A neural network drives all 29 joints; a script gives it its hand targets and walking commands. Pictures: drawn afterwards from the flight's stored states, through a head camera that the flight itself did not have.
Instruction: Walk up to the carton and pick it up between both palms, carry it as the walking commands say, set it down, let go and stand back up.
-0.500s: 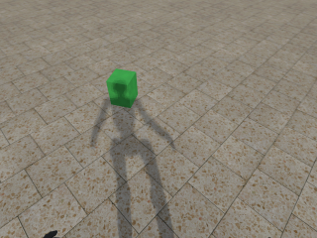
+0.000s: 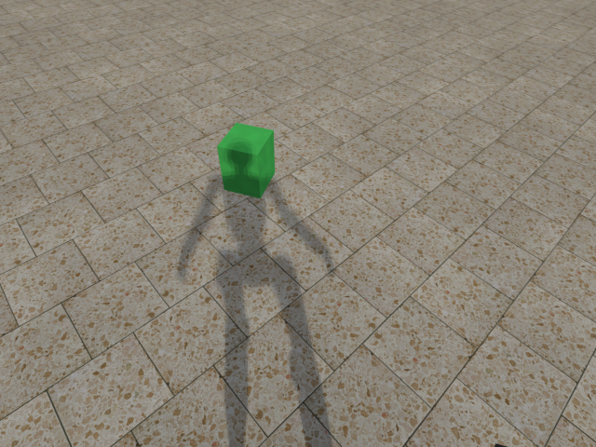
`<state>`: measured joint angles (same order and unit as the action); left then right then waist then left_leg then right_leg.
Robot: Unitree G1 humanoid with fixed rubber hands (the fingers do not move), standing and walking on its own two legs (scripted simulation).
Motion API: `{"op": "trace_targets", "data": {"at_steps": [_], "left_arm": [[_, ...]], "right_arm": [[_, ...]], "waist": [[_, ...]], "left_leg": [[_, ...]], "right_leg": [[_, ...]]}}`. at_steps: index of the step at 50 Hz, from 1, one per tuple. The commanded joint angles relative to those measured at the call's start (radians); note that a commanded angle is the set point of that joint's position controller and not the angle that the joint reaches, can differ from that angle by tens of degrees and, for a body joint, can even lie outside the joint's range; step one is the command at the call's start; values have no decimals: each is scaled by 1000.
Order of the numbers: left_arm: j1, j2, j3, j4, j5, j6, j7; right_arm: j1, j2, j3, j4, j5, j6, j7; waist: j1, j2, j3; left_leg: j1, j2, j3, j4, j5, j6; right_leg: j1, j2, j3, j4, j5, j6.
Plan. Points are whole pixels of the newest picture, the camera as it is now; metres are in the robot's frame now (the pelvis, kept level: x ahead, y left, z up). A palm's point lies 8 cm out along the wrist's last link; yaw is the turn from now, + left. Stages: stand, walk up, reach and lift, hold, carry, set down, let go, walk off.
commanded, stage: walk up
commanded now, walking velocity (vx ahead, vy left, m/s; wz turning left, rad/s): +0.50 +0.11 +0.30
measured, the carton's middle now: (248, 160) +1.51 +0.30 -0.65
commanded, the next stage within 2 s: none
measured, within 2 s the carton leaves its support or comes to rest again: neither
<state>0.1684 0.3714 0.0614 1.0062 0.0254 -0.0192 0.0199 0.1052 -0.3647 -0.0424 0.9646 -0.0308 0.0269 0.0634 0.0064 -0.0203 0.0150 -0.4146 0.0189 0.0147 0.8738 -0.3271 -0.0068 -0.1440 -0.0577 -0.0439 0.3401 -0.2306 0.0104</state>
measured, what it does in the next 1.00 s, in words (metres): walks ahead: left foot, then right foot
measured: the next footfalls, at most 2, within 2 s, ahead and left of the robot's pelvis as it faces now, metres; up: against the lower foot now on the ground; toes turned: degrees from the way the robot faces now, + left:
left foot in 0.18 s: +0.10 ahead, +0.19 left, +0.00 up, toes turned +10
right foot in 0.60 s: +0.44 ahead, -0.07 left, +0.00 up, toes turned -2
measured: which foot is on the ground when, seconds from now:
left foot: up 0.00-0.16, down 0.18-0.60, up 0.62-1.00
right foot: down 0.00-0.16, up 0.18-0.58, down 0.60-1.00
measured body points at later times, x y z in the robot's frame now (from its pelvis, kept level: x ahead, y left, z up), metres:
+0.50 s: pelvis +0.19 +0.06 -0.01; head +0.21 +0.08 +0.44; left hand +0.34 +0.31 -0.14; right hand +0.14 -0.20 -0.14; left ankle +0.06 +0.19 -0.75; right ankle +0.35 -0.08 -0.71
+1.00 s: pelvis +0.45 +0.07 +0.00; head +0.47 +0.05 +0.45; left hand +0.33 +0.30 -0.13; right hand +0.61 -0.14 -0.15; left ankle +0.57 +0.26 -0.69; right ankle +0.40 -0.06 -0.75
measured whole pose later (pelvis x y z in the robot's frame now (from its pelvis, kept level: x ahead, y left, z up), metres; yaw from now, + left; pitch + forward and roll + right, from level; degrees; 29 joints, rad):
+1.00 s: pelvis +0.45 +0.07 +0.00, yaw +7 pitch -1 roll +1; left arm 0.49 0.19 0.06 1.04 0.03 -0.08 0.00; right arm 0.09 -0.23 -0.04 0.96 -0.03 0.01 0.08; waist 0.06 0.04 0.05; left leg -0.59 0.13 0.06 0.76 -0.05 -0.04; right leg -0.01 -0.09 -0.14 0.28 -0.26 0.03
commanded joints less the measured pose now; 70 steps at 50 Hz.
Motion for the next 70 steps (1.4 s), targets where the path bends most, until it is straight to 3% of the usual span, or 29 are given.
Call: {"op": "trace_targets", "data": {"at_steps": [1,5,7,8,9,10,11,15,18,23,26,29,30,31,32,34,35,37,40,47,50,54,56,57,58,59,61,63,70], "left_arm": [[16,137,41,-32,3,-25,-5],[15,136,42,-32,19,-21,-38],[32,110,27,-33,17,-13,-45],[60,62,10,-41,19,-13,-46],[-38,-5,-7,-102,17,-18,-46],[-92,-17,-10,-172,15,-22,-38],[-139,28,3,-178,4,-19,-39],[41,-26,3,-106,12,-20,-73],[-43,-57,-4,-139,5,-1,-82],[-197,-90,-13,-188,-5,5,-94],[-223,-89,-10,-190,-3,-2,-92],[-72,-53,2,-126,4,-27,-73],[116,-12,29,-60,7,-42,-58],[283,89,66,-14,21,-56,-42],[364,188,69,-14,14,-55,-33],[177,83,38,-56,3,-50,-36],[113,14,25,-59,5,-58,-33],[110,-28,15,-45,3,-75,-27],[189,-25,16,-17,-6,-86,-24],[298,-35,25,-15,2,-73,-14],[287,-28,20,-14,-1,-70,-24],[328,11,27,-5,-6,-60,-19],[328,-3,20,2,-22,-55,-18],[337,-54,7,-11,-18,-53,-20],[379,-106,-9,-35,-27,-53,-18],[312,-68,14,-9,-19,-43,-16],[264,-103,6,3,-12,-43,-29],[258,-120,9,9,4,-28,-39],[24,-130,-2,-55,3,18,-70]], "right_arm": [[0,-37,-25,-71,3,-20,21],[19,9,4,-91,19,-12,18],[144,-34,-20,-52,10,-32,-4],[282,-100,-45,-3,2,-45,-17],[475,-187,-64,41,-20,-57,-33],[476,-275,-96,8,0,-68,-51],[393,-222,-83,-9,11,-66,-50],[199,-32,-24,-45,15,-106,-50],[301,-19,-29,-12,9,-116,-55],[344,-18,-52,1,6,-107,-62],[344,-29,-61,12,8,-103,-67],[344,-49,-53,44,7,-100,-68],[376,-9,-33,73,-2,-90,-69],[388,54,-13,54,-5,-95,-70],[381,98,3,17,6,-100,-71],[273,59,-17,51,1,-102,-66],[251,73,-19,68,3,-102,-59],[282,80,-29,86,-3,-72,-47],[240,93,-24,49,-10,-34,-27],[-22,117,-2,-54,-2,-22,13],[-126,118,9,-82,5,-42,18],[-85,94,0,-67,1,-67,-6],[145,34,-31,6,-18,-91,-26],[320,-46,-59,51,-38,-99,-41],[393,-180,-93,42,-15,-99,-49],[385,-173,-90,31,1,-100,-49],[226,-19,-43,10,6,-110,-46],[181,56,-21,12,9,-122,-47],[322,52,-30,48,10,-133,-61]], "waist": [[-9,-100,21],[-24,-223,74],[-81,-101,17],[-123,84,-47],[-181,306,-59],[-155,361,-24],[-117,241,51],[-7,140,98],[-37,163,97],[-66,194,129],[-61,202,121],[-7,182,-11],[51,113,-137],[116,-151,-218],[102,-322,-264],[30,-132,-118],[9,-77,-41],[-20,-20,-8],[-11,-113,-10],[41,-130,123],[22,-217,136],[14,-117,90],[-55,10,-61],[-108,182,-167],[-121,402,-251],[-89,180,-208],[-25,76,-52],[-1,160,5],[-23,178,71]], "left_leg": [[-88,58,-6,51,17,-21],[159,41,108,-211,-49,-26],[389,17,165,-333,39,-21],[570,59,60,-389,-14,15],[648,312,-340,-559,-277,69],[540,558,-771,-799,-487,170],[430,514,-725,-832,-575,204],[275,269,-222,-747,-73,98],[342,270,-138,-732,172,109],[350,257,-54,-745,246,122],[373,293,-52,-708,338,119],[390,236,46,-431,597,87],[268,140,67,-168,457,68],[-19,44,43,150,37,46],[-208,-33,-33,378,-273,43],[-191,98,-107,429,-92,51],[-178,134,-83,385,-28,39],[-119,142,-67,356,47,8],[-133,132,-41,294,133,-16],[-236,123,20,-43,298,-48],[-56,95,95,-224,276,-26],[39,71,140,-325,152,-9],[338,46,158,-404,149,28],[565,207,-87,-452,15,74],[743,509,-572,-648,-79,158],[657,554,-622,-658,-39,133],[415,390,-323,-632,135,88],[288,292,-154,-645,244,64],[334,289,-13,-694,405,82]], "right_leg": [[-18,-278,166,-236,-315,-87],[-163,-224,27,-183,-317,-82],[-256,-149,-43,11,-391,-75],[-363,-84,-77,277,-402,-61],[-570,-6,-87,681,-394,-39],[-725,-13,14,890,-365,-23],[-734,-91,106,922,-232,-33],[-487,-103,57,758,47,12],[-511,-79,11,601,92,41],[-422,-46,-55,319,136,45],[-369,-44,-67,261,103,23],[-121,13,-142,166,52,-22],[143,-5,-103,178,51,-46],[352,-227,215,102,-96,-76],[398,-468,675,-113,-163,-130],[166,-377,510,-142,-258,-156],[80,-329,365,-141,-162,-144],[-10,-301,256,-120,116,-105],[-7,-273,137,-88,356,-78],[16,-245,45,-200,149,-85],[-58,-187,-60,-259,-3,-96],[52,-236,-18,-114,173,-115],[14,-162,-78,234,308,-84],[-203,-91,-82,553,49,-50],[-488,44,-35,824,-313,-26],[-541,-34,83,962,-288,-30],[-489,-107,98,904,-89,-35],[-398,-99,69,839,-16,-17],[-506,-83,4,657,170,29]]}}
